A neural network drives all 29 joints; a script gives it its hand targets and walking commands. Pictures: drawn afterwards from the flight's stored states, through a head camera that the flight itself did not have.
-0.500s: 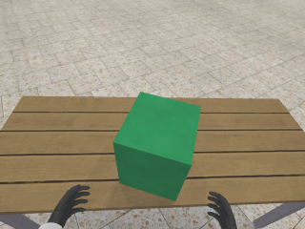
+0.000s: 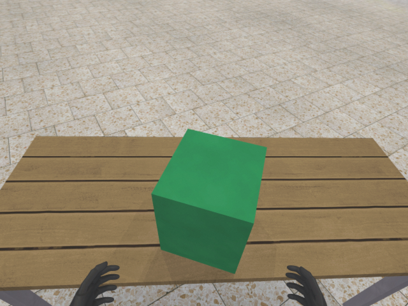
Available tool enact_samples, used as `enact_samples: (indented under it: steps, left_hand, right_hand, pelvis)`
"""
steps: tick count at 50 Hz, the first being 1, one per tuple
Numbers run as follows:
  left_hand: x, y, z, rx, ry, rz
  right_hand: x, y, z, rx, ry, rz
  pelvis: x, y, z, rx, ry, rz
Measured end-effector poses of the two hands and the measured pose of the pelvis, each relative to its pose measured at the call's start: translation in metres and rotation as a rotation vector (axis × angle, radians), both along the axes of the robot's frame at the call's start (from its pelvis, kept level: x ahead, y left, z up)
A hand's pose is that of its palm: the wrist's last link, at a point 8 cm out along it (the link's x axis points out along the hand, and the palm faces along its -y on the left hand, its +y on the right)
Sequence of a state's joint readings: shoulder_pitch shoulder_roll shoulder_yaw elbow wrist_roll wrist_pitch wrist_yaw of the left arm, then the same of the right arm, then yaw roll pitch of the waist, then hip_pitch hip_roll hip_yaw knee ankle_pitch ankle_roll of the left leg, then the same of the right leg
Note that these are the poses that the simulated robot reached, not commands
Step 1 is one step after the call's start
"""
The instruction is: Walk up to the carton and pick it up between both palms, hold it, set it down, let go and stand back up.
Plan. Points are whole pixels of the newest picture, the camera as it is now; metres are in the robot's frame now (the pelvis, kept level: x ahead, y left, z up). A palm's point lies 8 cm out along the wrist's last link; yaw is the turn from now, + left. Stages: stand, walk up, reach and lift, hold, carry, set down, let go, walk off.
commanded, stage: set down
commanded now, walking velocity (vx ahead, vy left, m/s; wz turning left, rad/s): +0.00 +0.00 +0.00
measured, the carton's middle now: (211, 201) +0.39 -0.03 -0.05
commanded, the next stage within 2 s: let go in 0.26 s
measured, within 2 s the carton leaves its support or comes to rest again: neither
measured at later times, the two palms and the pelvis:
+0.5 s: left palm out of the picture +0.16 +0.20 -0.06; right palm out of the picture +0.12 -0.24 -0.07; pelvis -0.02 -0.02 +0.00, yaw -1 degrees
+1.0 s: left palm out of the picture +0.07 +0.21 -0.11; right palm out of the picture +0.09 -0.27 -0.13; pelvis -0.02 -0.03 -0.01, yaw +2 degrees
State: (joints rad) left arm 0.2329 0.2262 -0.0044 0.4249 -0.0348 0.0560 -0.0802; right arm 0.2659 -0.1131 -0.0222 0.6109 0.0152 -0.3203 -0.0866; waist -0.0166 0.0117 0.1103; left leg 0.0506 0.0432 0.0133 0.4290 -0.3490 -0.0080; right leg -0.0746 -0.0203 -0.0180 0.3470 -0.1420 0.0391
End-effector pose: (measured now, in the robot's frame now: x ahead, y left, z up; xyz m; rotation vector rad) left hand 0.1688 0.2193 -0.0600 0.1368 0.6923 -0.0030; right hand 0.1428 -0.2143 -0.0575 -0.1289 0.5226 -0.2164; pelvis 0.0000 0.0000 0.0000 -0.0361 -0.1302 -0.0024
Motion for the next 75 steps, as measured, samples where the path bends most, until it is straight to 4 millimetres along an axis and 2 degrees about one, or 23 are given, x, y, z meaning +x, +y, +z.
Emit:
enact_samples:
  steps: [6,18,26,35,38,40,42,46,50,54,58,64,69,75]
  left_hand:
    - [-0.009,-0.005,-0.004,0.016,0.022,0.023]
    - [-0.008,-0.011,-0.004,0.059,0.041,0.039]
    - [-0.009,-0.019,0.0,0.064,0.043,0.055]
    - [-0.022,-0.02,-0.014,0.07,0.135,0.083]
    - [-0.021,-0.02,-0.011,0.073,0.108,0.099]
    - [-0.023,-0.018,-0.013,0.076,0.081,0.114]
    - [-0.032,-0.015,-0.019,0.084,0.086,0.119]
    - [-0.066,-0.012,-0.036,0.104,0.173,0.14]
    - [-0.099,-0.01,-0.049,0.11,0.264,0.186]
    - [-0.12,-0.007,-0.056,0.116,0.324,0.216]
    - [-0.127,0.0,-0.058,0.127,0.341,0.228]
    - [-0.122,0.007,-0.059,0.131,0.324,0.239]
    - [-0.121,0.002,-0.063,0.113,0.338,0.249]
    - [-0.13,-0.007,-0.067,0.094,0.363,0.257]
  right_hand:
    - [-0.006,-0.008,-0.007,0.003,0.051,0.019]
    - [-0.021,-0.013,-0.015,0.009,0.101,0.049]
    - [-0.019,-0.027,-0.014,0.004,0.088,0.052]
    - [-0.016,-0.029,-0.016,-0.015,0.145,0.105]
    - [-0.015,-0.031,-0.014,-0.006,0.144,0.103]
    - [-0.019,-0.033,-0.025,-0.005,0.222,0.12]
    - [-0.028,-0.037,-0.04,-0.001,0.334,0.128]
    - [-0.046,-0.047,-0.065,0.027,0.49,0.121]
    - [-0.055,-0.053,-0.076,0.028,0.551,0.114]
    - [-0.061,-0.049,-0.082,0.045,0.579,0.108]
    - [-0.066,-0.042,-0.085,0.055,0.602,0.119]
    - [-0.069,-0.045,-0.084,0.023,0.606,0.107]
    - [-0.073,-0.046,-0.083,0.022,0.608,0.077]
    - [-0.091,-0.048,-0.086,0.025,0.655,0.059]
  pelvis:
    - [-0.007,-0.005,-0.001,0.006,-0.006,-0.003]
    - [-0.018,-0.017,-0.001,0.019,0.016,0.001]
    - [-0.02,-0.024,-0.002,0.024,0.008,-0.006]
    - [-0.024,-0.031,-0.002,0.029,-0.004,0.003]
    - [-0.025,-0.032,-0.002,0.028,0.008,-0.002]
    - [-0.025,-0.032,-0.004,0.03,0.036,0.007]
    - [-0.026,-0.032,-0.006,0.032,0.061,0.017]
    - [-0.025,-0.032,-0.01,0.034,0.1,0.028]
    - [-0.022,-0.031,-0.012,0.034,0.122,0.042]
    - [-0.02,-0.03,-0.014,0.03,0.134,0.048]
    - [-0.02,-0.029,-0.014,0.032,0.139,0.051]
    - [-0.02,-0.027,-0.015,0.027,0.138,0.057]
    - [-0.018,-0.026,-0.013,0.023,0.133,0.065]
    - [-0.017,-0.028,-0.012,0.026,0.12,0.073]
